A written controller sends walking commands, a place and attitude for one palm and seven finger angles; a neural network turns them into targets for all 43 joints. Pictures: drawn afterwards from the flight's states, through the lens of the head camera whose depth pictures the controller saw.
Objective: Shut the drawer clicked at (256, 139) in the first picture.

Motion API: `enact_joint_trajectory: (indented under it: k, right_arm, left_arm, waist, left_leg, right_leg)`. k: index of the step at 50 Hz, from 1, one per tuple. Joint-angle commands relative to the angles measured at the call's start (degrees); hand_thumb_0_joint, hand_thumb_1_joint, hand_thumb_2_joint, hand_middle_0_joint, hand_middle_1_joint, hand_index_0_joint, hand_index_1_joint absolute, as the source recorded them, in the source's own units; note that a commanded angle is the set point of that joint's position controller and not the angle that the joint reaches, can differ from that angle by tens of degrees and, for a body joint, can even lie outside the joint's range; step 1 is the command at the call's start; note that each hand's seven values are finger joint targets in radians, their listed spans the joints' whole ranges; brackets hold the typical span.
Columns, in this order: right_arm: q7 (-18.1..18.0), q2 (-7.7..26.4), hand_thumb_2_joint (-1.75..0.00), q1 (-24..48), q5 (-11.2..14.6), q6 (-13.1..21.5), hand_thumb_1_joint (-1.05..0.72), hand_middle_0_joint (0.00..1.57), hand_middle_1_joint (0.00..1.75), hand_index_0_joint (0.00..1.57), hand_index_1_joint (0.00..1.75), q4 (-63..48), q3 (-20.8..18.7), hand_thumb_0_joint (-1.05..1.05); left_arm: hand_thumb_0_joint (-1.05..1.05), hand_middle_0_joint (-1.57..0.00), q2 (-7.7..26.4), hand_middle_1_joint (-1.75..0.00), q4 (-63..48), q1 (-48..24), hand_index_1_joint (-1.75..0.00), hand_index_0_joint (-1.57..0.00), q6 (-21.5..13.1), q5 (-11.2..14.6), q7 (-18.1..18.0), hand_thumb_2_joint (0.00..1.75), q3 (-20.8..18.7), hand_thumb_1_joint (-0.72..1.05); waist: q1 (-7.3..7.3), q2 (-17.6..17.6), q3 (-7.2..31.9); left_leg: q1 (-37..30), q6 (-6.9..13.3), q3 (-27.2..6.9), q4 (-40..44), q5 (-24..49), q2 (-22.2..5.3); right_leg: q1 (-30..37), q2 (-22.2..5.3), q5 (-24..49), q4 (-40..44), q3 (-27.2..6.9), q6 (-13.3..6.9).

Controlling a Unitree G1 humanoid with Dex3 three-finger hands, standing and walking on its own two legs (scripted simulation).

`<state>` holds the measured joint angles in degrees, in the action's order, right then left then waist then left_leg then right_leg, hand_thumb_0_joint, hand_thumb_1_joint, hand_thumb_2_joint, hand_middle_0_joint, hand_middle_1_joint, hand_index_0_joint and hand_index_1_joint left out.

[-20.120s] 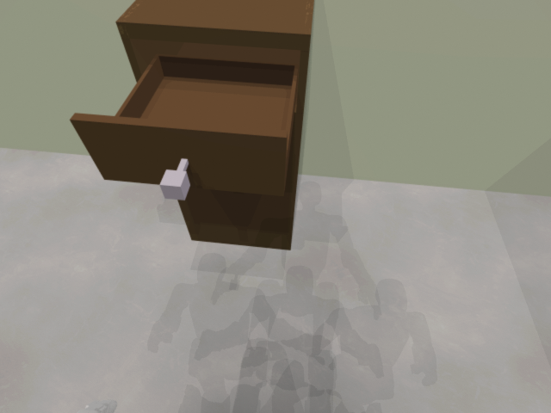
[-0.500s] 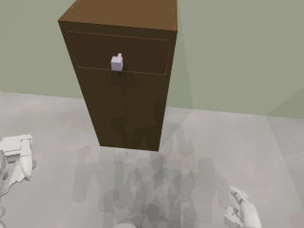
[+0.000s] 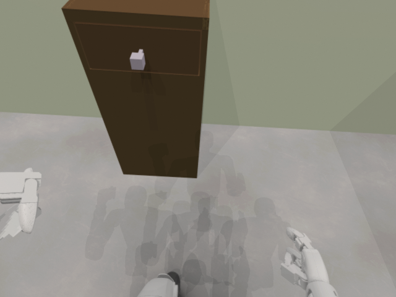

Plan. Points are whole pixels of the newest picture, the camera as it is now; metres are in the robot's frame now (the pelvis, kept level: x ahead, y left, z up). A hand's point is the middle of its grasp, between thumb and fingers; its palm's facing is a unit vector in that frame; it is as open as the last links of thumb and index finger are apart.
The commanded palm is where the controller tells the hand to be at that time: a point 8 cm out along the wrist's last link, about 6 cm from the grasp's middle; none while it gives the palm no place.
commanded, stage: stop stepping back and stand still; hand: left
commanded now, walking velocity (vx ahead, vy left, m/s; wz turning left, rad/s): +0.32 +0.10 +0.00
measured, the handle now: (139, 57) +0.79 +0.24 +0.04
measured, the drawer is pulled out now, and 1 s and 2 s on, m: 0.00 0.00 0.00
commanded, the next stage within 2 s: let the arm hang, fingers relaxed in 1.94 s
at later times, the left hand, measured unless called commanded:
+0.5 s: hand out of the picture +0.08 +0.26 +0.19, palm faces +0.44 -0.76 -0.48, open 3.3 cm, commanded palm +0.03 +0.29 +0.19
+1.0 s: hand out of the picture +0.07 +0.24 +0.18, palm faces +0.43 -0.75 -0.51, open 3.3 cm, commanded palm +0.01 +0.27 +0.19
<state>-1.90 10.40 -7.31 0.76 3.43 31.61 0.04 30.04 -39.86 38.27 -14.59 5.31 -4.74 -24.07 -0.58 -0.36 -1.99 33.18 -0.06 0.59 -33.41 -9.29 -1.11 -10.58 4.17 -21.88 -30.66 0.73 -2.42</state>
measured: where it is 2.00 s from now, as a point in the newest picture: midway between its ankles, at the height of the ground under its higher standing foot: outside the picture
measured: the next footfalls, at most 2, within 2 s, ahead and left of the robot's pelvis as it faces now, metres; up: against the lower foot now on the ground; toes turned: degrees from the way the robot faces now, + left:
left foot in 0.18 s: +0.04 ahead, +0.14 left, +0.00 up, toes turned +3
left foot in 0.66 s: -0.06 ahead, +0.16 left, +0.00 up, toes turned +7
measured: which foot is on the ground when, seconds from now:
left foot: up 0.00-0.16, down 0.18-0.44, up 0.46-0.64, down 0.66-0.86, up 0.88-1.00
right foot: down 0.00-1.00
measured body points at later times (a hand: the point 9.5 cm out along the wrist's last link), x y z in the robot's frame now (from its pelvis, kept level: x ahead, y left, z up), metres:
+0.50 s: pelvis -0.09 +0.00 +0.01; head -0.10 +0.00 +0.46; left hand +0.05 +0.29 +0.22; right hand +0.09 -0.20 -0.07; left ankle -0.04 +0.13 -0.69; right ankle -0.07 -0.10 -0.73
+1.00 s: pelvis -0.10 -0.01 +0.01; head -0.09 -0.03 +0.46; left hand +0.05 +0.28 +0.20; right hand +0.05 -0.24 -0.10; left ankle -0.11 +0.12 -0.67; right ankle -0.06 -0.07 -0.73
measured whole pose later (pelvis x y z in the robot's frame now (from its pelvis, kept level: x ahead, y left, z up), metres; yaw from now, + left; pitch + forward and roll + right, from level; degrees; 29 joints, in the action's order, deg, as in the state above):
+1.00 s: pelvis -0.10 -0.01 +0.01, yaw +4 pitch +0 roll +2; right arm -2.8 11.8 -13.3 0.1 4.5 38.8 -0.1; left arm 21.3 -29.4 34.8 -12.4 1.4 -8.0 -21.6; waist -0.3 -0.3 -1.1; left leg 25.5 0.1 1.8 -55.4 -20.9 -0.8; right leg -18.1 0.6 -12.9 -30.9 4.6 -4.9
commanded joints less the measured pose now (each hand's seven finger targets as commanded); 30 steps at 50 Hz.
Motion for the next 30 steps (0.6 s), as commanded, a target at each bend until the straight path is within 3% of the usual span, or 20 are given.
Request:
enact_joint_trajectory:
  k: [1,3,5,7,9,11,12,13,14,16,19,20,21,22,23,24,25,26,28,30]
  right_arm:
    - [-1.58,4.96,-0.9,4.77,0.15,1.4,-0.9,0.2,0.3,0.2,0.3,-5.08,-3.01,0.0]
    - [-2.72,5.03,-0.9,6.3,-0.07,1.13,-0.9,0.2,0.3,0.2,0.3,-7.07,-0.95,0.0]
    - [-4.18,7.28,-0.9,5.32,-0.28,2.8,-0.9,0.2,0.3,0.2,0.3,-5.84,-1.09,0.0]
    - [-4.36,8.52,-0.9,1.55,-0.34,4.21,-0.9,0.2,0.3,0.2,0.3,-5.31,-1.98,0.0]
    - [-4.5,10.31,-0.9,0.31,0.1,5.7,-0.9,0.2,0.3,0.2,0.3,-6.96,-2.83,0.0]
    - [-4.07,10.24,-0.9,-0.46,0.25,6.47,-0.9,0.2,0.3,0.2,0.3,-7.88,-2.91,0.0]
    - [-3.62,8.08,-0.9,-0.99,-0.27,6.72,-0.9,0.2,0.3,0.2,0.3,-7.7,-1.87,0.0]
    - [-3.23,8.01,-0.9,-0.12,-0.65,7.15,-0.9,0.2,0.3,0.2,0.3,-7.64,-1.74,0.0]
    - [-2.95,8.65,-0.9,0.28,-0.94,7.56,-0.9,0.2,0.3,0.2,0.3,-7.2,-2.18,0.0]
    - [-2.51,7.94,-0.9,0.95,-0.74,7.51,-0.9,0.2,0.3,0.2,0.3,-6.72,-1.58,0.0]
    - [-2.23,8.21,-0.9,0.99,-0.6,6.11,-0.9,0.2,0.3,0.2,0.3,-6.84,-2.19,0.0]
    - [-2.34,8.16,-0.9,1.45,-0.44,5.27,-0.9,0.2,0.3,0.2,0.3,-6.89,-2.46,0.0]
    - [-2.54,7.81,-0.9,1.71,-0.43,4.36,-0.9,0.2,0.3,0.2,0.3,-7.04,-2.87,0.0]
    - [-2.73,7.43,-0.9,1.27,-0.19,3.44,-0.9,0.2,0.3,0.2,0.3,-6.57,-3.34,0.0]
    - [-2.73,7.87,-0.9,1.29,-0.12,3.11,-0.9,0.2,0.3,0.2,0.3,-5.52,-3.55,0.0]
    - [-2.44,8.28,-0.9,1.14,-0.42,3.21,-0.9,0.2,0.3,0.2,0.3,-4.49,-3.25,0.0]
    - [-2.22,8.05,-0.9,0.28,-0.72,3.59,-0.9,0.2,0.3,0.2,0.3,-3.71,-2.63,0.0]
    - [-2.35,6.4,-0.9,0.23,-1.14,3.98,-0.9,0.2,0.3,0.2,0.3,-3.77,-1.59,0.0]
    - [-3.17,6.13,-0.9,1.22,-1.27,4.33,-0.9,0.2,0.3,0.2,0.3,-3.45,-1.35,0.0]
    - [-4.51,7.45,-0.9,1.4,-1.44,5.76,-0.9,0.2,0.3,0.2,0.3,-3.17,-1.72,0.0]
  left_arm:
    - [0.0,-1.4,2.62,-1.6,-0.09,2.02,-1.6,-1.4,0.17,-0.01,-3.05,0.9,-7.48,0.9]
    - [0.0,-1.4,1.0,-1.6,2.47,-2.13,-1.6,-1.4,1.02,-2.01,-3.16,0.9,-3.58,0.9]
    - [0.0,-1.4,0.41,-1.6,3.47,-7.82,-1.6,-1.4,0.82,-2.82,-3.77,0.9,-1.48,0.9]
    - [0.0,-1.4,-0.89,-1.6,1.07,-8.68,-1.6,-1.4,0.75,-3.45,-4.49,0.9,0.89,0.9]
    - [0.0,-1.4,0.64,-1.6,-5.43,-8.33,-1.6,-1.4,0.29,-3.74,-5.06,0.9,0.78,0.9]
    - [0.0,-1.4,3.08,-1.6,-8.33,-7.26,-1.6,-1.4,0.12,-4.14,-5.23,0.9,-1.7,0.9]
    - [0.0,-1.4,3.53,-1.6,-12.31,-6.09,-1.6,-1.4,-0.15,-3.77,-4.79,0.9,-2.34,0.9]
    - [0.0,-1.4,3.82,-1.6,-13.23,-5.13,-1.6,-1.4,-0.32,-3.55,-4.54,0.9,-3.09,0.9]
    - [0.0,-1.4,4.52,-1.6,-14.25,-5.46,-1.6,-1.4,-0.39,-3.73,-4.68,0.9,-4.23,0.9]
    - [0.0,-1.4,1.66,-1.6,-9.51,-3.03,-1.6,-1.4,0.1,-3.73,-5.16,0.9,-3.69,0.9]
    - [0.0,-1.4,0.68,-1.6,-2.91,-0.7,-1.6,-1.4,1.12,-3.45,-5.14,0.9,-4.4,0.9]
    - [0.0,-1.4,0.18,-1.6,-0.98,-1.06,-1.6,-1.4,1.54,-3.35,-5.03,0.9,-3.66,0.9]
    - [0.0,-1.4,0.63,-1.6,0.42,-1.32,-1.6,-1.4,1.81,-3.3,-4.93,0.9,-3.7,0.9]
    - [0.0,-1.4,1.17,-1.6,0.93,-2.01,-1.6,-1.4,2.09,-3.12,-4.86,0.9,-3.62,0.9]
    - [0.0,-1.4,0.46,-1.6,-0.07,-4.58,-1.6,-1.4,2.6,-2.33,-4.77,0.9,-2.75,0.9]
    - [0.0,-1.4,-0.4,-1.6,0.05,-7.14,-1.6,-1.4,2.22,-2.52,-4.55,0.9,-2.23,0.9]
    - [0.0,-1.4,0.11,-1.6,-1.26,-9.14,-1.6,-1.4,1.57,-2.6,-4.01,0.9,-1.72,0.9]
    - [0.0,-1.4,0.45,-1.6,1.74,-8.56,-1.6,-1.4,1.53,-2.86,-4.55,0.9,-2.65,0.9]
    - [0.0,-1.4,-1.35,-1.6,2.56,-11.53,-1.6,-1.4,1.54,-4.01,-4.93,0.9,0.44,0.9]
    - [0.0,-1.4,-1.09,-1.6,0.1,-13.78,-1.6,-1.4,1.43,-4.7,-5.44,0.9,1.31,0.9]
  waist:
    - [0.27,8.76,1.17]
    - [-0.22,5.96,-0.58]
    - [-0.16,3.33,-1.2]
    - [0.12,0.65,4.15]
    - [1.45,-3.07,10.06]
    - [1.52,-1.31,12.46]
    - [0.85,-8.0,13.74]
    - [1.26,-12.03,11.43]
    - [1.3,-12.61,10.06]
    - [0.92,-12.82,5.39]
    - [0.72,-10.99,3.28]
    - [0.74,-7.91,2.66]
    - [0.92,0.43,2.3]
    - [0.82,14.74,0.87]
    - [1.13,19.7,-0.62]
    - [0.13,15.62,-0.42]
    - [-0.88,10.4,2.05]
    - [-1.15,9.39,1.86]
    - [-0.86,8.97,1.35]
    - [-0.58,7.01,1.26]
  left_leg:
    - [-4.09,-1.64,-4.67,-33.79,-15.35,1.65]
    - [-8.11,-0.86,-1.18,-17.01,-10.24,-1.3]
    - [-15.09,0.23,1.34,-1.88,-5.89,0.06]
    - [-23.76,1.67,1.49,9.96,-0.22,-0.52]
    - [-29.56,4.46,-5.96,10.27,12.91,-7.92]
    - [-30.82,4.96,-6.08,6.59,24.35,-8.18]
    - [-29.66,4.22,-7.4,10.81,22.39,-7.01]
    - [-26.42,3.86,-10.17,16.14,13.9,-8.15]
    - [-22.94,4.25,-12.81,19.55,1.24,-9.59]
    - [-13.69,5.17,-12.81,24.73,-20.96,-10.85]
    - [-5.25,2.62,-7.24,23.01,-31.42,-6.86]
    - [-4.58,1.72,-4.32,18.35,-31.44,-4.62]
    - [-5.27,0.85,-0.85,6.99,-28.07,-0.81]
    - [-7.39,-0.14,2.44,-15.25,-18.45,2.87]
    - [-2.96,-0.15,0.6,-29.1,-15.47,2.65]
    - [0.25,-0.16,-1.23,-35.05,-13.87,1.77]
    - [-0.57,0.2,-2.45,-33.52,-10.94,-0.52]
    - [-3.92,0.54,-1.54,-25.39,-12.56,-2.4]
    - [-16.3,1.65,2.07,-12.54,-14.0,-2.18]
    - [-23.59,2.29,4.65,0.55,-14.3,-0.74]
  right_leg:
    - [-19.66,-22.95,19.72,16.82,-10.63,-7.64]
    - [-12.9,-17.17,31.29,11.33,-5.7,-4.7]
    - [-11.7,-15.11,28.09,9.62,-4.95,-2.62]
    - [-7.42,-13.01,24.17,6.38,-5.23,0.1]
    - [-5.74,-8.47,17.95,1.69,-3.52,3.12]
    - [-4.3,-6.3,22.38,1.1,-2.65,3.77]
    - [-3.61,-5.69,17.06,-1.6,-0.23,3.55]
    - [-4.22,-4.32,3.97,-3.1,0.55,3.84]
    - [-3.21,-3.72,-0.66,-5.07,0.26,3.49]
    - [-0.04,-4.05,-1.32,-5.0,0.54,3.13]
    - [5.93,-1.82,-3.88,1.33,4.23,1.05]
    - [4.85,-2.09,-7.16,4.39,3.44,0.06]
    - [0.47,-5.39,-14.32,11.04,-3.31,-2.35]
    - [-10.61,-15.56,-26.28,21.15,-20.08,-7.38]
    - [-12.85,-23.28,-24.14,24.82,-28.03,-11.04]
    - [-11.32,-23.04,-15.81,23.46,-26.38,-10.91]
    - [-9.53,-22.09,-8.19,19.57,-21.15,-10.09]
    - [-11.05,-21.04,-9.19,18.84,-17.38,-8.35]
    - [-20.5,-18.01,-21.78,19.17,-10.3,-5.4]
    - [-20.31,-15.59,-21.42,14.82,-7.85,-4.25]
